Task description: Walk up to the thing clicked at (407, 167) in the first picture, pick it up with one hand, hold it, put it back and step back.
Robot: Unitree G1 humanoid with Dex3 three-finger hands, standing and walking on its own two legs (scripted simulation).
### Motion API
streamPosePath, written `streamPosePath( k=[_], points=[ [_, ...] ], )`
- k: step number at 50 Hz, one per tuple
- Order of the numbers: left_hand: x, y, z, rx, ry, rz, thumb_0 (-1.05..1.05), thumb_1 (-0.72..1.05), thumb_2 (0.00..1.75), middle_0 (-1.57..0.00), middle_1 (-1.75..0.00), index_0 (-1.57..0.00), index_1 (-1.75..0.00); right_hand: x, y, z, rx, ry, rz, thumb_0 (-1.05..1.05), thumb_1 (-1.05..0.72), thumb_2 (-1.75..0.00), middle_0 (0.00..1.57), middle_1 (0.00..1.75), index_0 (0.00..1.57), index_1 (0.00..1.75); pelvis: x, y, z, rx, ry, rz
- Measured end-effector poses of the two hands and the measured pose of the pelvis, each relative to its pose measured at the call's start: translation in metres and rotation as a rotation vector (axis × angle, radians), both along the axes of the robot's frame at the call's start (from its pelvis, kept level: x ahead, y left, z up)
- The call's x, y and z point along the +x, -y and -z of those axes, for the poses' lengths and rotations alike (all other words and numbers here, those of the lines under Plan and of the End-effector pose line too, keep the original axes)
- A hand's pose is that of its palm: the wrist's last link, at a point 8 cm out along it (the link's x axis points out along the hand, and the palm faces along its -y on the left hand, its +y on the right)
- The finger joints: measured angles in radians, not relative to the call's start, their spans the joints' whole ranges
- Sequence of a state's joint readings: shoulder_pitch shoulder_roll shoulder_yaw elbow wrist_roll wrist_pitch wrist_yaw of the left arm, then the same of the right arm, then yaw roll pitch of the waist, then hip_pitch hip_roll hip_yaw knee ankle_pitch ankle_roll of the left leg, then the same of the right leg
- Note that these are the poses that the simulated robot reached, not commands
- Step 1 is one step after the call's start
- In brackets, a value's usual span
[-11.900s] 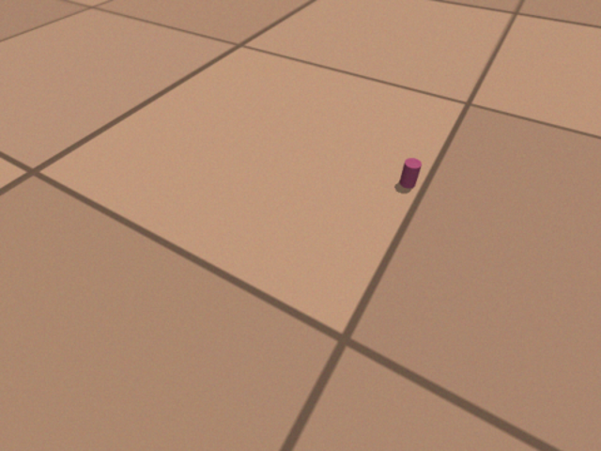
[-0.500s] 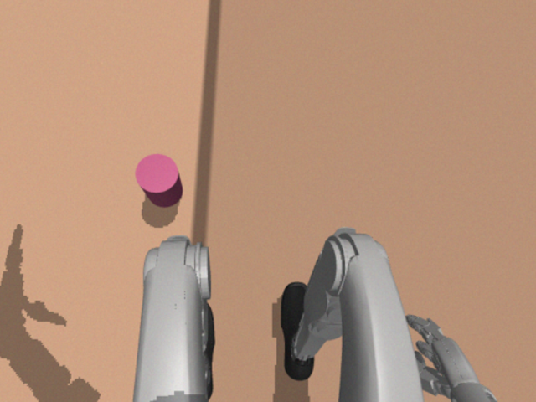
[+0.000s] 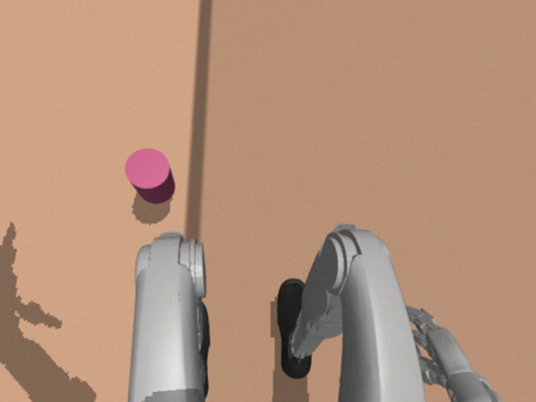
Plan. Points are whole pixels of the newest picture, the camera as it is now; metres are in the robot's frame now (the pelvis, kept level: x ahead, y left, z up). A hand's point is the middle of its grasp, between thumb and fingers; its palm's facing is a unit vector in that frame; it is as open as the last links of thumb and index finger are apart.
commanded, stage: approach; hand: left
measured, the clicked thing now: (152, 178) +0.47 +0.21 -0.29
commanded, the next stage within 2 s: close in in 0.36 s
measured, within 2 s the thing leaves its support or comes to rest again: neither
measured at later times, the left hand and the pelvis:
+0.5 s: hand (93, 202) +0.39 +0.30 -0.22, palm faces +0.05 -1.00 +0.06, open 17.4 cm; pelvis -0.01 +0.01 -0.06, yaw -6 degrees
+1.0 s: hand (134, 191) +0.43 +0.24 -0.25, palm faces +0.10 -0.99 +0.03, open 17.5 cm; pelvis -0.03 +0.02 -0.07, yaw -9 degrees
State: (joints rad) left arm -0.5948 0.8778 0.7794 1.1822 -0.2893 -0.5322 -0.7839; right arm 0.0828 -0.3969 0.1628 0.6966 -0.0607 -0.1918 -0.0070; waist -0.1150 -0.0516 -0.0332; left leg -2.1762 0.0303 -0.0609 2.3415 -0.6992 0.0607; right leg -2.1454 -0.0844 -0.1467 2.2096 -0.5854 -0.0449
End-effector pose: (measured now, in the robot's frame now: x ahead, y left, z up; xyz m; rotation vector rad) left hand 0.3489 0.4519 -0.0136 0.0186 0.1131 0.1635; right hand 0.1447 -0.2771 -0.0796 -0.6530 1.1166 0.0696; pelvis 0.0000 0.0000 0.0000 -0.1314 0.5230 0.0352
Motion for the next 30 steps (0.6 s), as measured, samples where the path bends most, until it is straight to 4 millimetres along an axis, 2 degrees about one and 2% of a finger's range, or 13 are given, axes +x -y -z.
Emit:
streamPosePath(
  k=[5,11,15,25,30],
  points=[
    [0.003,0.019,0.046,-0.046,-0.006,0.004,-0.01,-0.61,0.07,-0.04,-0.11,-0.04,-0.11,0.008,-0.002,0.007,-0.014,0.007,-0.057,0.01,-0.9,-0.89,0.21,0.3,0.2,0.3,-0.001,0.002,0.014,-0.006,0.026,0.009],
    [0.021,0.052,0.112,-0.088,-0.015,0.054,-0.01,-0.61,0.08,-0.04,-0.1,-0.03,-0.1,0.017,-0.008,0.01,-0.062,0.004,-0.129,0.01,-0.9,-0.89,0.21,0.3,0.2,0.3,-0.002,0.0,0.033,-0.033,0.073,0.024],
    [0.03,0.07,0.146,-0.086,-0.018,0.089,-0.02,-0.6,0.08,-0.04,-0.1,-0.03,-0.11,0.018,-0.012,0.01,-0.102,-0.019,-0.167,0.01,-0.91,-0.9,0.21,0.3,0.2,0.3,-0.002,-0.003,0.042,-0.062,0.106,0.033],
    [0.023,0.103,0.204,-0.091,-0.054,0.114,-0.02,-0.52,0.11,-0.03,-0.11,-0.03,-0.11,0.008,-0.024,0.016,-0.158,-0.12,-0.268,0.0,-0.9,-0.9,0.21,0.3,0.2,0.3,-0.006,-0.01,0.056,-0.111,0.185,0.053],
    [0.029,0.124,0.225,-0.1,-0.033,0.102,-0.02,-0.53,0.1,-0.02,-0.11,-0.03,-0.1,0.004,-0.031,0.014,-0.19,-0.139,-0.327,0.0,-0.9,-0.9,0.21,0.3,0.2,0.3,-0.011,-0.011,0.063,-0.139,0.238,0.066]
  ],
)
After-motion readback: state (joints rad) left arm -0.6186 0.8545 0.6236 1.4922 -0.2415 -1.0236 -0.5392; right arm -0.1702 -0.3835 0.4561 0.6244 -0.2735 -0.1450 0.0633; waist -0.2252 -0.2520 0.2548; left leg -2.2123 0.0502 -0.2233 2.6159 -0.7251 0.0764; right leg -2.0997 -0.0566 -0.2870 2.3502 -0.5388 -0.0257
